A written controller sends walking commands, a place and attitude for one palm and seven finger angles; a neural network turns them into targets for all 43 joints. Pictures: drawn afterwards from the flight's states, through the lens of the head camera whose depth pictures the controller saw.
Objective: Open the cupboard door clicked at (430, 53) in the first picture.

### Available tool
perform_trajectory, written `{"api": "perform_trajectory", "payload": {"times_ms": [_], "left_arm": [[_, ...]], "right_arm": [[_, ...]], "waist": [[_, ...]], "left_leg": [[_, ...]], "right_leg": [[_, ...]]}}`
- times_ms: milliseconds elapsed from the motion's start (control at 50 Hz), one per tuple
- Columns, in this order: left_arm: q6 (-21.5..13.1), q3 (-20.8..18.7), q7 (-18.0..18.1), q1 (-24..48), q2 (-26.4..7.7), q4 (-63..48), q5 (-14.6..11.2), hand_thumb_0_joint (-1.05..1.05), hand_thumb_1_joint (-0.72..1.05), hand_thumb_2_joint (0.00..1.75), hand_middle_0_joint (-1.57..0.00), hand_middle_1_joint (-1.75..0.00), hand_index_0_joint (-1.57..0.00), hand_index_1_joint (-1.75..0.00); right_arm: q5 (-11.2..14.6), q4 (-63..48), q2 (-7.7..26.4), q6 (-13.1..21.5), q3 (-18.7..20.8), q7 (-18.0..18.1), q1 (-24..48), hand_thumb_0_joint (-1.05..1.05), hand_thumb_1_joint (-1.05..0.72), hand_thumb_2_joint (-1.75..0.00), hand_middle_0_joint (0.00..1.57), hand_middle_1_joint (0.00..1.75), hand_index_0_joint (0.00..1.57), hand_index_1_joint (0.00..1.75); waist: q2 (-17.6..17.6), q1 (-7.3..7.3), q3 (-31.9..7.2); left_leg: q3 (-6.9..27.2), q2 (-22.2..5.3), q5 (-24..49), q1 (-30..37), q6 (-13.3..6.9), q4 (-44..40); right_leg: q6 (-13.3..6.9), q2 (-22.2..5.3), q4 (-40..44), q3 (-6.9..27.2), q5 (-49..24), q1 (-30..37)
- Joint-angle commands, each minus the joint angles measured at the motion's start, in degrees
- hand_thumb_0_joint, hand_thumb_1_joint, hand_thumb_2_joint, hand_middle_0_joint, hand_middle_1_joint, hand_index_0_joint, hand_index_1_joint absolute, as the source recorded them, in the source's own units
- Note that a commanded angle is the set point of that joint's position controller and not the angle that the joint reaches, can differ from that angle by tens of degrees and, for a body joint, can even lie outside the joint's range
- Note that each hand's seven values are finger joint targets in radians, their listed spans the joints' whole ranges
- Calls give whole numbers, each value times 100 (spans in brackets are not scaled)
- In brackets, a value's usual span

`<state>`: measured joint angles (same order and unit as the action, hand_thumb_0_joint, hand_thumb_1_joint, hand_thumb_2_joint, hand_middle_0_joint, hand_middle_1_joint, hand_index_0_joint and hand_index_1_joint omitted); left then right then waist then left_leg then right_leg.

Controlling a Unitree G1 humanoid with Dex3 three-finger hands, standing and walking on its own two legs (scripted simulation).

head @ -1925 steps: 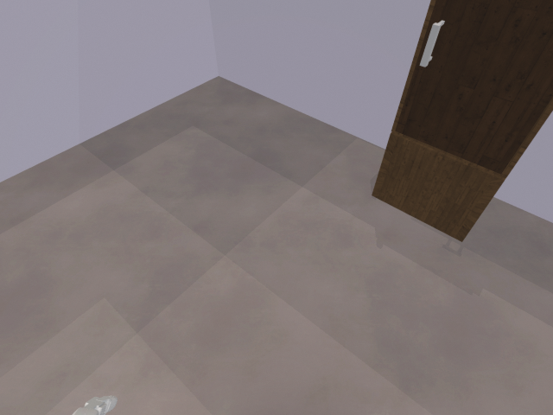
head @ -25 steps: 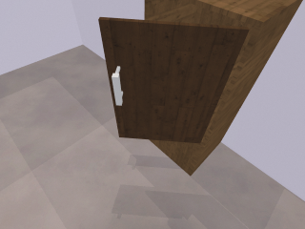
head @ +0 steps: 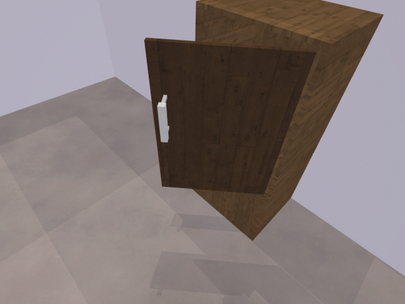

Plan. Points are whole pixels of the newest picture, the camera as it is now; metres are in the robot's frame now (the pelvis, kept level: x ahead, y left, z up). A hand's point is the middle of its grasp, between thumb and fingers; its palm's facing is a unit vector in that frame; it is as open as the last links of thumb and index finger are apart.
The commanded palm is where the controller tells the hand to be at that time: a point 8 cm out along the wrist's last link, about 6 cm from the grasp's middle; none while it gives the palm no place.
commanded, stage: look again from close up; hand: left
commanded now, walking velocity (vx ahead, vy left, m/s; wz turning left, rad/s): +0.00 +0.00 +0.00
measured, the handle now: (164, 118) +0.61 +0.16 +0.03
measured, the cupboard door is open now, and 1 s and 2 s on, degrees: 41 41 41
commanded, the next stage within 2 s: shuffle to correct the standing spot in 0.24 s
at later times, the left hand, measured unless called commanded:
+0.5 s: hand out of the picture -0.08 +0.13 -0.17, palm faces +0.06 -0.99 -0.14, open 7.4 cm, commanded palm none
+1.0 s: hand out of the picture +0.00 +0.16 -0.18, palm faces +0.07 -0.99 -0.10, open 7.4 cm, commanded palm none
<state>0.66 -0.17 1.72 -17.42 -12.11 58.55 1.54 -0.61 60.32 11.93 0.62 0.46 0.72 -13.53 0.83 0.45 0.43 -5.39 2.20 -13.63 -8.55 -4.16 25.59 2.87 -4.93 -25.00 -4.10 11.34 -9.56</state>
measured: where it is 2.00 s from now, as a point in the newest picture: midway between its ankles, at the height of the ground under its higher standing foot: outside the picture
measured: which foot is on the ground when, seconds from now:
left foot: down 0.00-1.00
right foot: down 0.00-0.86, up 0.88-1.00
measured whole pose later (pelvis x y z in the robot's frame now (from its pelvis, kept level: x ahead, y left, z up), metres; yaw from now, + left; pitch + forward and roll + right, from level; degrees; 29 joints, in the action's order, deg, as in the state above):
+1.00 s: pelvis +0.00 +0.01 +0.00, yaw +0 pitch -1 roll -2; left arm 1.1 -3.7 0.1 -20.8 -6.9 60.0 2.4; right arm -1.2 62.5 4.6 2.7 1.7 1.8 -23.5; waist 1.7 -0.8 -1.2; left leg -6.8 0.3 -15.7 -10.2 -4.7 26.2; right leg -1.0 -2.4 -59.5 -1.6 16.4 -28.6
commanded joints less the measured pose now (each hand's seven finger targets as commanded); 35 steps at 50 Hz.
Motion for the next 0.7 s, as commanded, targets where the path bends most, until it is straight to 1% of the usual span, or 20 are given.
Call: {"api": "perform_trajectory", "payload": {"times_ms": [0,100,160,180,300,320,340,380,420,480,500,520,540,560,580,600,620,640,660,680], "left_arm": [[-110,-101,59,-323,-501,-147,-10,0,90,90,-20,-30,-20,-30],[-128,-68,77,-505,-358,2,-13,0,90,90,-20,-30,-20,-30],[-132,-56,86,-634,-256,87,-13,0,90,90,-20,-30,-20,-30],[-129,-53,93,-687,-234,92,-7,0,90,90,-20,-30,-20,-30],[-136,-65,113,-892,-55,189,0,0,90,90,-20,-30,-20,-30],[-139,-65,114,-937,-20,196,-2,0,90,90,-20,-30,-20,-30],[-146,-68,110,-1006,37,245,1,0,90,90,-20,-30,-20,-30],[-115,-99,99,-1104,75,261,33,0,90,90,-20,-30,-20,-30],[-78,-141,83,-1200,144,272,60,0,90,90,-20,-30,-20,-30],[-85,-182,42,-1355,238,276,30,0,90,90,-20,-30,-20,-30],[-81,-212,26,-1373,306,277,23,0,90,90,-20,-30,-20,-30],[-64,-238,3,-1420,328,278,17,0,90,90,-20,-30,-20,-30],[-62,-255,-12,-1449,341,275,14,0,90,90,-20,-30,-20,-30],[-65,-279,-26,-1481,366,267,13,0,90,90,-20,-30,-20,-30],[-67,-297,-33,-1513,333,257,19,0,90,90,-20,-30,-20,-30],[-68,-314,-38,-1547,342,246,16,0,90,90,-20,-30,-20,-30],[-70,-344,-38,-1561,329,263,17,0,90,90,-20,-30,-20,-30],[-76,-378,-32,-1593,273,262,10,0,90,90,-20,-30,-20,-30],[-86,-412,-18,-1637,187,289,-4,0,90,90,-20,-30,-20,-30],[-111,-443,11,-1635,57,300,-21,0,90,90,-20,-30,-20,-30]], "right_arm": [[-1,-198,699,62,173,11,-117,0,-90,-90,20,30,20,30],[12,-38,555,39,155,4,-304,0,-90,-90,20,30,20,30],[13,49,463,9,154,2,-414,0,-90,-90,20,30,20,30],[24,60,405,1,156,2,-490,0,-90,-90,20,30,20,30],[18,160,240,-33,160,14,-733,0,-90,-90,20,30,20,30],[12,171,221,-33,158,18,-774,0,-90,-90,20,30,20,30],[0,218,174,-33,156,25,-844,0,-90,-90,20,30,20,30],[-19,249,158,-72,183,36,-949,0,-90,-90,20,30,20,30],[-50,227,161,-116,212,48,-957,0,-90,-90,20,30,20,30],[-42,203,98,-99,230,70,-971,0,-90,-90,20,30,20,30],[-47,195,77,-102,249,86,-988,0,-90,-90,20,30,20,30],[-50,179,68,-106,266,98,-965,0,-90,-90,20,30,20,30],[-50,152,69,-101,278,108,-955,0,-90,-90,20,30,20,30],[-54,132,52,-98,296,119,-943,0,-90,-90,20,30,20,30],[-48,121,46,-94,310,121,-940,0,-90,-90,20,30,20,30],[-47,82,14,-89,311,123,-908,0,-90,-90,20,30,20,30],[-55,60,-48,-94,305,122,-889,0,-90,-90,20,30,20,30],[-57,21,-144,-99,298,115,-866,0,-90,-90,20,30,20,30],[-58,-26,-253,-101,275,105,-836,0,-90,-90,20,30,20,30],[-58,-48,-353,-107,269,100,-878,0,-90,-90,20,30,20,30]], "waist": [[-70,-8,497],[-65,-24,472],[-108,-31,613],[-40,-32,601],[-11,-49,704],[-83,-48,714],[-1,-58,600],[-7,-53,631],[-105,-31,817],[-43,-4,868],[-69,-32,852],[-178,-8,802],[-151,-8,790],[-229,0,707],[-124,10,696],[-25,22,725],[123,28,775],[376,43,843],[724,48,842],[1136,7,701]], "left_leg": [[984,-800,-658,-852,177,-1165],[978,-778,-731,-829,205,-1191],[995,-770,-984,-940,220,-1243],[995,-772,-956,-947,212,-1231],[975,-739,-1170,-1102,223,-1181],[975,-731,-1192,-1145,222,-1168],[981,-735,-1396,-1098,215,-1190],[1020,-757,-2028,-1174,165,-1181],[1070,-774,-2556,-1460,121,-1196],[1075,-768,-2389,-1461,74,-1040],[1042,-749,-2427,-1470,88,-1005],[1031,-733,-2557,-1471,89,-977],[1053,-748,-2591,-1464,73,-948],[1032,-749,-2608,-1455,68,-883],[1007,-732,-2607,-1498,64,-775],[941,-666,-2570,-1570,78,-584],[822,-536,-2492,-1652,114,-305],[652,-376,-2319,-1788,157,137],[422,-181,-1957,-1865,211,736],[110,-95,-1362,-1716,251,1561]], "right_leg": [[-294,-232,454,334,-24,115],[-287,-247,541,346,42,83],[-287,-234,584,358,261,-58],[-289,-223,598,344,227,-21],[-299,-201,619,400,581,-218],[-302,-188,599,417,605,-251],[-282,-165,626,393,826,-223],[-268,-76,565,347,1502,-326],[-284,20,482,362,2012,-476],[-373,67,351,395,1808,-499],[-396,96,286,363,1811,-512],[-410,131,226,343,1854,-538],[-435,153,174,353,1850,-560],[-473,159,143,383,1868,-521],[-505,154,155,414,1901,-498],[-574,73,236,561,2041,-529],[-667,-13,360,814,2278,-599],[-787,-195,585,1155,2633,-666],[-950,-478,923,1664,3042,-729],[-1134,-866,1356,2161,3406,-821]]}}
